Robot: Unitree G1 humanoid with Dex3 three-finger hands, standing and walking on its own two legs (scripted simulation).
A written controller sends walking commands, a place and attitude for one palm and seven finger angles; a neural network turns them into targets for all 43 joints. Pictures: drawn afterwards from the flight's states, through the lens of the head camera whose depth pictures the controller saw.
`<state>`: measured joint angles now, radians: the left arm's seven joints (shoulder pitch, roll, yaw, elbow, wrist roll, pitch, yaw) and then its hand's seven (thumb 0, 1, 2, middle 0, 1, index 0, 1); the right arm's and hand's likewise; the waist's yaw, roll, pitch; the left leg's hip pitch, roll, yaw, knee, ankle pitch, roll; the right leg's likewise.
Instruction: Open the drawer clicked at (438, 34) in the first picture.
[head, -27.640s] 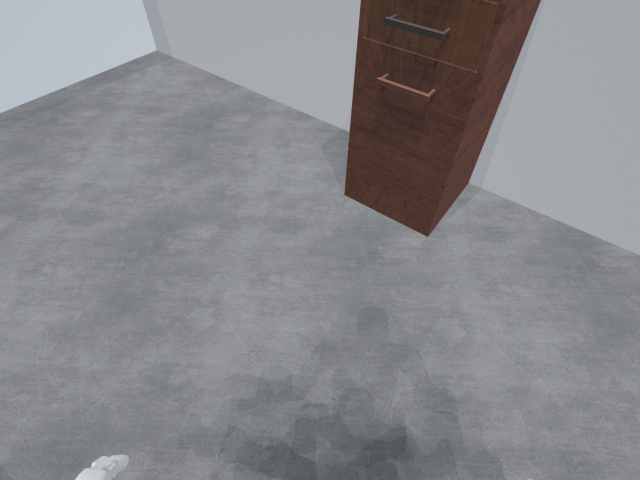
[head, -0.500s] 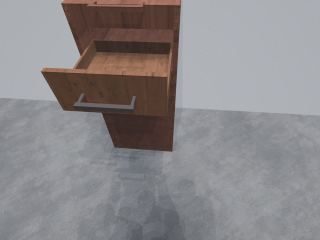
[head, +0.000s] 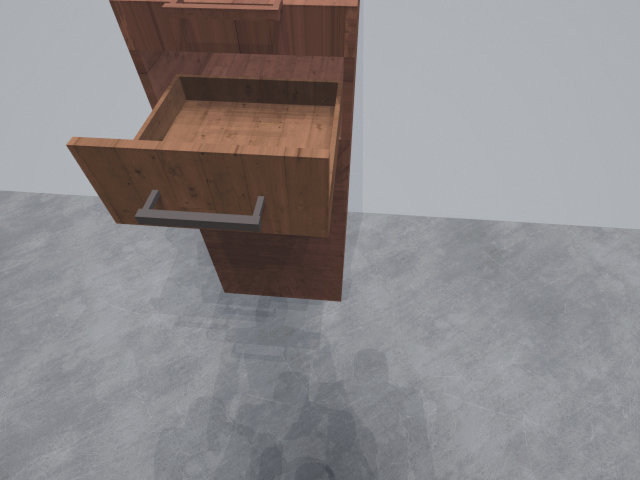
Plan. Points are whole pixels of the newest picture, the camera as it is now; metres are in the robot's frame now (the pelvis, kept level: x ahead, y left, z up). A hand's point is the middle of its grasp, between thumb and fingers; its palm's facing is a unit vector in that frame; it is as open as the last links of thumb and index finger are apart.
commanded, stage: look to check the result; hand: left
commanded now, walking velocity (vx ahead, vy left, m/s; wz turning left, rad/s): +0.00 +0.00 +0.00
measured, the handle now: (202, 210) +0.48 +0.21 +0.03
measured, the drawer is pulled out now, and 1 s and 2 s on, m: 0.29 0.29 0.29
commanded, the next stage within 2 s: stand and wait in 0.38 s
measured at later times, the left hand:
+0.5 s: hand out of the picture +0.03 +0.18 -0.17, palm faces +0.02 -0.97 -0.23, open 7.4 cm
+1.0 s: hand out of the picture +0.04 +0.18 -0.17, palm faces +0.02 -0.97 -0.23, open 7.4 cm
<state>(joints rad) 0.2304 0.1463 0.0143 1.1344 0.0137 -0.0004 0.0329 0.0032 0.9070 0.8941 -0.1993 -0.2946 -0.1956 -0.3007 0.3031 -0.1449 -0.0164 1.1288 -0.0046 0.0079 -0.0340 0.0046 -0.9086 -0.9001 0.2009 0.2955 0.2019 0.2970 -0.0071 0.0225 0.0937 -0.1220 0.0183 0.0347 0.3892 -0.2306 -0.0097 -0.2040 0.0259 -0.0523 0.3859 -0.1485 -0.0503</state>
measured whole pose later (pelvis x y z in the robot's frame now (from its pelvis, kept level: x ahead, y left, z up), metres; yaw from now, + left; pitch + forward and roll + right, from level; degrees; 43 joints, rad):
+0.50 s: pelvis +0.02 +0.00 +0.00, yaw +0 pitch -2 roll +0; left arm 0.21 0.16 0.01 1.14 0.01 -0.01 0.03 0.00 0.91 0.89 -0.20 -0.29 -0.20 -0.30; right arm 0.26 -0.15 -0.01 1.13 0.00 0.01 -0.03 0.00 -0.91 -0.90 0.20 0.30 0.20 0.30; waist -0.01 0.03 0.09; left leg -0.09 0.03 0.03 0.37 -0.24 -0.02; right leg -0.18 0.04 -0.06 0.37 -0.16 -0.06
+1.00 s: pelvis +0.02 +0.00 +0.00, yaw +0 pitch -2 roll +0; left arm 0.21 0.17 0.02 1.14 0.01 -0.01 0.03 0.00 0.91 0.89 -0.20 -0.29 -0.20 -0.30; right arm 0.26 -0.16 -0.01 1.14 0.00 0.00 -0.03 0.00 -0.91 -0.90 0.20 0.30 0.20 0.30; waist -0.01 0.02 0.09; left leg -0.08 0.03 0.03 0.35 -0.24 -0.02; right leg -0.16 0.04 -0.06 0.36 -0.17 -0.06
